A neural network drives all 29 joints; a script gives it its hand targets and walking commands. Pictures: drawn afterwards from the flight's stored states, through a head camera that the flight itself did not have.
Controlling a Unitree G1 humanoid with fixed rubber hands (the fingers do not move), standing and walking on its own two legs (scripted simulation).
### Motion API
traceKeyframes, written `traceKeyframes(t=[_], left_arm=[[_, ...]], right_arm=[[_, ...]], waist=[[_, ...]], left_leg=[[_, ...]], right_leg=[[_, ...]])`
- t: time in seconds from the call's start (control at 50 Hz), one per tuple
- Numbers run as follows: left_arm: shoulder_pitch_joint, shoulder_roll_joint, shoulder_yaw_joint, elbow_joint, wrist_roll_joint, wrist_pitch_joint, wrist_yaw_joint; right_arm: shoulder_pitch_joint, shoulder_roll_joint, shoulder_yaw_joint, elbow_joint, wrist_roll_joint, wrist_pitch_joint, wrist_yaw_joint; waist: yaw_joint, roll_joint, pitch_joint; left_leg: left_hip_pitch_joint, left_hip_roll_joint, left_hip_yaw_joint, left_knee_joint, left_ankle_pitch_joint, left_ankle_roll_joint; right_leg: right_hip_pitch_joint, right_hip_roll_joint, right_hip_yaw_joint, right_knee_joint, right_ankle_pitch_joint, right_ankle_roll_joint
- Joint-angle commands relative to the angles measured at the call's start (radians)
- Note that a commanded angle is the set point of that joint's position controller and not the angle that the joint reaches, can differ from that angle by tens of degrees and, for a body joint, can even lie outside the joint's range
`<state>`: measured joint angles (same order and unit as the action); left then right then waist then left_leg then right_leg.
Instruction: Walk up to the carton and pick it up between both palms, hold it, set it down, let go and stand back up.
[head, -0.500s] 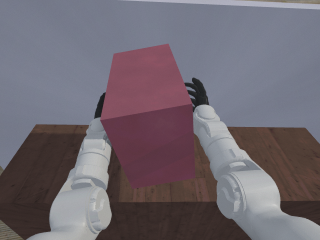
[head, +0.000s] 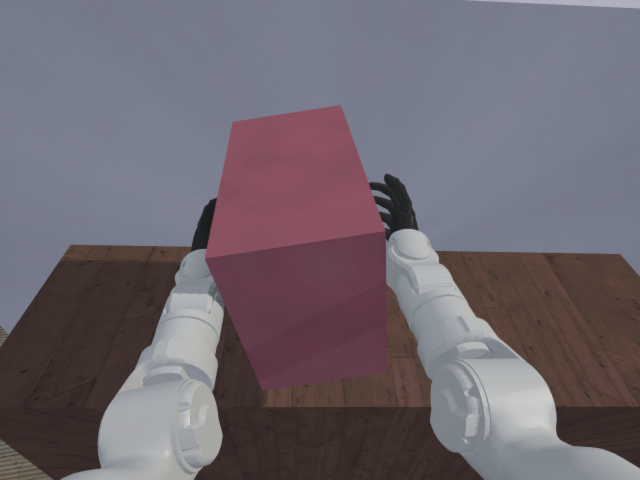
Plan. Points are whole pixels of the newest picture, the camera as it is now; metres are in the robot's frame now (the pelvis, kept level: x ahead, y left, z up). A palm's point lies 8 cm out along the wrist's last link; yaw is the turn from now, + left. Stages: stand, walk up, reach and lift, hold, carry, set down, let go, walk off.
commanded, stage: set down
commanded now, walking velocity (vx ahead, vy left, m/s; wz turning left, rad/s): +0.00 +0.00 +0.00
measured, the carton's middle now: (304, 237) +0.43 +0.04 +0.11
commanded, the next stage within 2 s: none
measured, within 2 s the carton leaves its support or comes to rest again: neither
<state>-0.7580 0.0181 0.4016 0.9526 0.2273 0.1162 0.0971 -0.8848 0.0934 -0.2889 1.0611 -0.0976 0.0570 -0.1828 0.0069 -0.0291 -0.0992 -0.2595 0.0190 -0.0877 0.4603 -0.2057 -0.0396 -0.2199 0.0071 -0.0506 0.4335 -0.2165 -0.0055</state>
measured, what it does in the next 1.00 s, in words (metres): stands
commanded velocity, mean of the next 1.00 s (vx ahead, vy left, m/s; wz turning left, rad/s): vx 0.00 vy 0.00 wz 0.00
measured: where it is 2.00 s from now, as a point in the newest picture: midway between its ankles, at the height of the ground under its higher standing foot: outside the picture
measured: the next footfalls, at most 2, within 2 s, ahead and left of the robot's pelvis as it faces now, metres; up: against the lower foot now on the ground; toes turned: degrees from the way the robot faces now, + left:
none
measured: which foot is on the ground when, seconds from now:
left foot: down 0.00-1.00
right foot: down 0.00-1.00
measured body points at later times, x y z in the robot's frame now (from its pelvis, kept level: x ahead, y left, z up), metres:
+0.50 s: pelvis +0.01 +0.00 +0.00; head -0.02 +0.02 +0.45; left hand +0.40 +0.18 +0.09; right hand +0.42 -0.08 +0.13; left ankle +0.03 +0.14 -0.74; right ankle +0.01 -0.11 -0.74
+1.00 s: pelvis +0.01 +0.00 +0.00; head +0.00 +0.02 +0.45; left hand +0.40 +0.18 +0.07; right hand +0.41 -0.09 +0.10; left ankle +0.03 +0.14 -0.74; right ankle +0.01 -0.11 -0.74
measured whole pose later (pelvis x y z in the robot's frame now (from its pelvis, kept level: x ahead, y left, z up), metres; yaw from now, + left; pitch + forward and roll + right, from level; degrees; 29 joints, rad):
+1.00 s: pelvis +0.01 +0.00 +0.00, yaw +0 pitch +1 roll -1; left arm -0.69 0.00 0.46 1.00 0.28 -0.05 0.06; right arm -0.76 0.16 -0.42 1.06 -0.28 -0.12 -0.13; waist 0.01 -0.03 -0.07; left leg -0.26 0.01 -0.09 0.46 -0.22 -0.04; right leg -0.22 0.00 -0.05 0.43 -0.23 0.00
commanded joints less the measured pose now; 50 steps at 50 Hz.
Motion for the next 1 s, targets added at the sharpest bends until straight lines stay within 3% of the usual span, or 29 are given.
traceKeyframes(t=[0.0,0.04,0.06,0.1,0.12,0.16,0.18,0.2,0.22,0.26,0.3,0.32,0.34,0.4,0.44,0.46,0.48,0.5,0.52,0.6,0.66,0.68,0.7,0.74,0.78,0.82,0.9,0.92,0.98], left_arm=[[-0.957,-0.622,-0.279,-0.258,-0.040,-0.155,-0.163],[-0.880,-0.625,-0.271,-0.178,-0.042,-0.150,-0.167],[-0.883,-0.600,-0.238,-0.189,-0.018,-0.145,-0.168],[-0.887,-0.604,-0.237,-0.192,-0.012,-0.152,-0.169],[-0.848,-0.616,-0.214,-0.144,0.003,-0.141,-0.171],[-0.878,-0.594,-0.205,-0.134,-0.014,-0.152,-0.183],[-0.830,-0.583,-0.169,-0.132,0.014,-0.152,-0.183],[-0.876,-0.552,-0.174,-0.148,-0.002,-0.164,-0.186],[-0.851,-0.579,-0.176,-0.152,0.014,-0.160,-0.184],[-0.846,-0.567,-0.141,-0.152,0.030,-0.168,-0.182],[-0.889,-0.628,-0.252,-0.249,-0.011,-0.203,-0.172],[-0.888,-0.599,-0.231,-0.246,-0.007,-0.203,-0.171],[-0.901,-0.601,-0.243,-0.224,-0.008,-0.207,-0.175],[-0.860,-0.554,-0.174,-0.172,0.026,-0.201,-0.180],[-0.826,-0.570,-0.178,-0.138,0.029,-0.199,-0.190],[-0.812,-0.564,-0.181,-0.147,0.037,-0.205,-0.187],[-0.810,-0.575,-0.205,-0.117,0.029,-0.191,-0.185],[-0.825,-0.612,-0.222,-0.161,0.019,-0.203,-0.181],[-0.788,-0.607,-0.189,-0.155,0.029,-0.216,-0.180],[-0.796,-0.579,-0.187,-0.116,0.033,-0.232,-0.186],[-0.762,-0.573,-0.130,-0.107,0.060,-0.229,-0.195],[-0.750,-0.558,-0.149,-0.128,0.065,-0.231,-0.197],[-0.737,-0.534,-0.118,-0.084,0.078,-0.227,-0.203],[-0.810,-0.573,-0.173,-0.173,0.059,-0.255,-0.191],[-0.796,-0.610,-0.166,-0.114,0.060,-0.253,-0.188],[-0.761,-0.594,-0.178,-0.123,0.057,-0.273,-0.184],[-0.786,-0.587,-0.200,-0.140,0.043,-0.285,-0.175],[-0.749,-0.570,-0.177,-0.132,0.065,-0.289,-0.173],[-0.711,-0.578,-0.190,-0.101,0.077,-0.298,-0.179]], right_arm=[[-0.657,0.718,0.224,-0.149,-0.070,-0.089,0.198],[-0.625,0.681,0.197,-0.145,-0.093,-0.093,0.192],[-0.647,0.692,0.204,-0.145,-0.086,-0.084,0.197],[-0.656,0.696,0.173,-0.139,-0.099,-0.086,0.198],[-0.657,0.669,0.148,-0.140,-0.115,-0.085,0.205],[-0.671,0.689,0.153,-0.164,-0.125,-0.093,0.203],[-0.641,0.702,0.167,-0.166,-0.139,-0.086,0.204],[-0.631,0.678,0.135,-0.150,-0.156,-0.084,0.203],[-0.617,0.665,0.133,-0.124,-0.154,-0.095,0.209],[-0.612,0.693,0.135,-0.095,-0.160,-0.095,0.217],[-0.608,0.722,0.185,-0.128,-0.132,-0.133,0.214],[-0.617,0.722,0.186,-0.135,-0.139,-0.131,0.209],[-0.617,0.708,0.179,-0.141,-0.163,-0.141,0.203],[-0.583,0.708,0.149,-0.096,-0.176,-0.131,0.212],[-0.589,0.690,0.136,-0.128,-0.190,-0.137,0.210],[-0.565,0.702,0.160,-0.134,-0.187,-0.148,0.210],[-0.596,0.660,0.118,-0.135,-0.183,-0.146,0.206],[-0.590,0.667,0.122,-0.121,-0.188,-0.162,0.213],[-0.578,0.682,0.155,-0.133,-0.172,-0.161,0.219],[-0.574,0.685,0.112,-0.139,-0.215,-0.175,0.215],[-0.556,0.700,0.125,-0.133,-0.226,-0.173,0.224],[-0.515,0.700,0.108,-0.106,-0.242,-0.172,0.215],[-0.543,0.669,0.096,-0.127,-0.240,-0.176,0.220],[-0.525,0.702,0.094,-0.135,-0.257,-0.202,0.224],[-0.544,0.690,0.063,-0.131,-0.284,-0.213,0.225],[-0.508,0.689,0.106,-0.139,-0.262,-0.232,0.226],[-0.515,0.673,0.082,-0.113,-0.270,-0.249,0.220],[-0.514,0.690,0.119,-0.131,-0.254,-0.259,0.222],[-0.474,0.666,0.123,-0.132,-0.276,-0.267,0.217]], waist=[[0.054,0.078,-0.578],[0.038,0.069,-0.526],[0.072,0.070,-0.507],[0.040,0.086,-0.511],[0.064,0.078,-0.458],[0.064,0.029,-0.493],[0.092,0.044,-0.458],[0.058,0.040,-0.479],[0.062,0.065,-0.476],[0.084,0.042,-0.436],[0.049,0.079,-0.562],[0.068,0.064,-0.552],[0.042,0.057,-0.570],[0.073,0.038,-0.445],[0.052,0.026,-0.465],[0.071,0.057,-0.457],[0.031,0.059,-0.432],[0.037,0.065,-0.482],[0.080,0.068,-0.483],[0.051,0.054,-0.473],[0.090,0.023,-0.424],[0.057,0.031,-0.413],[0.076,0.024,-0.394],[0.057,0.048,-0.497],[0.048,0.051,-0.436],[0.069,0.058,-0.480],[0.044,0.059,-0.459],[0.085,0.047,-0.456],[0.064,0.055,-0.468]], left_leg=[[0.052,-0.049,0.163,-0.107,0.262,0.007],[0.035,-0.048,0.157,-0.103,0.266,0.006],[0.015,-0.051,0.162,-0.112,0.265,0.005],[0.013,-0.056,0.171,-0.115,0.245,0.001],[-0.020,-0.053,0.170,-0.128,0.180,0.006],[-0.032,-0.048,0.174,-0.125,0.180,0.025],[-0.050,-0.058,0.182,-0.130,0.174,0.027],[-0.057,-0.052,0.174,-0.136,0.157,0.030],[-0.030,-0.049,0.173,-0.123,0.217,0.012],[-0.027,-0.048,0.186,-0.128,0.202,0.018],[0.026,-0.046,0.176,-0.095,0.330,-0.001],[0.004,-0.049,0.176,-0.095,0.311,0.006],[-0.016,-0.051,0.172,-0.097,0.278,0.009],[-0.061,-0.050,0.181,-0.127,0.166,0.028],[-0.036,-0.049,0.183,-0.126,0.196,0.021],[-0.053,-0.053,0.197,-0.125,0.211,0.016],[-0.040,-0.044,0.182,-0.129,0.190,0.014],[-0.023,-0.034,0.180,-0.113,0.261,0.001],[-0.015,-0.038,0.182,-0.111,0.264,0.007],[-0.063,-0.049,0.194,-0.104,0.208,0.017],[-0.079,-0.046,0.194,-0.113,0.201,0.020],[-0.054,-0.049,0.198,-0.116,0.236,0.015],[-0.072,-0.047,0.201,-0.126,0.185,0.025],[-0.063,-0.043,0.201,-0.126,0.218,0.008],[-0.047,-0.043,0.201,-0.120,0.202,0.003],[-0.041,-0.035,0.193,-0.099,0.294,0.003],[-0.052,-0.036,0.194,-0.093,0.259,0.002],[-0.063,-0.037,0.209,-0.099,0.279,0.006],[-0.056,-0.035,0.194,-0.098,0.299,0.003]], right_leg=[[0.283,0.017,0.020,-0.067,0.270,0.062],[0.284,0.022,0.017,-0.058,0.291,0.060],[0.322,0.018,0.023,-0.055,0.280,0.066],[0.311,0.019,0.020,-0.057,0.271,0.062],[0.285,0.015,0.023,-0.070,0.199,0.062],[0.315,0.014,0.025,-0.055,0.246,0.069],[0.349,0.000,0.038,-0.049,0.258,0.079],[0.347,0.000,0.036,-0.045,0.262,0.081],[0.326,0.006,0.024,-0.041,0.281,0.070],[0.310,0.010,0.017,-0.044,0.239,0.079],[0.321,0.017,0.011,-0.031,0.337,0.062],[0.331,0.008,0.017,-0.026,0.346,0.077],[0.342,0.002,0.016,-0.022,0.359,0.074],[0.342,-0.008,0.029,-0.027,0.285,0.081],[0.327,0.005,0.014,-0.035,0.264,0.073],[0.348,-0.001,0.021,-0.031,0.295,0.071],[0.324,0.004,0.010,-0.037,0.256,0.072],[0.294,0.015,-0.005,-0.033,0.280,0.068],[0.307,0.013,0.005,-0.041,0.263,0.065],[0.305,-0.001,0.016,-0.024,0.285,0.077],[0.314,0.001,0.015,-0.032,0.257,0.080],[0.330,-0.002,0.011,-0.033,0.283,0.072],[0.330,-0.005,0.014,-0.039,0.251,0.076],[0.324,0.003,0.005,-0.029,0.274,0.066],[0.260,0.016,-0.012,-0.044,0.201,0.058],[0.275,0.013,-0.001,-0.033,0.287,0.064],[0.271,0.005,-0.005,-0.037,0.263,0.060],[0.285,0.001,-0.002,-0.031,0.294,0.066],[0.294,0.005,-0.007,-0.027,0.313,0.064]])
